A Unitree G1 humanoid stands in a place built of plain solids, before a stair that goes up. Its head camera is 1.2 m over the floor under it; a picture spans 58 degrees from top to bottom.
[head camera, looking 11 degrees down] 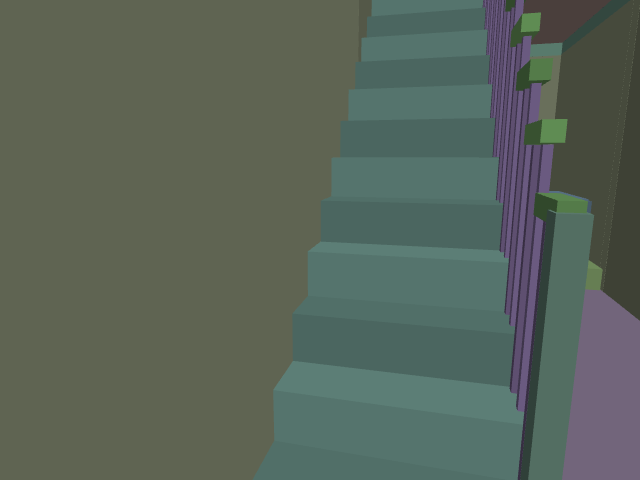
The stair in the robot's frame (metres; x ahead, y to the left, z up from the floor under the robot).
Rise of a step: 0.20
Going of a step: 0.23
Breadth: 0.85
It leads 14 degrees to the right of straight ahead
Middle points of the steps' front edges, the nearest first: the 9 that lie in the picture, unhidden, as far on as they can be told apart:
1.28 -0.25 0.40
1.50 -0.30 0.60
1.72 -0.36 0.80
1.94 -0.41 0.99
2.16 -0.47 1.19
2.38 -0.53 1.39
2.60 -0.58 1.59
2.82 -0.64 1.79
3.04 -0.69 1.99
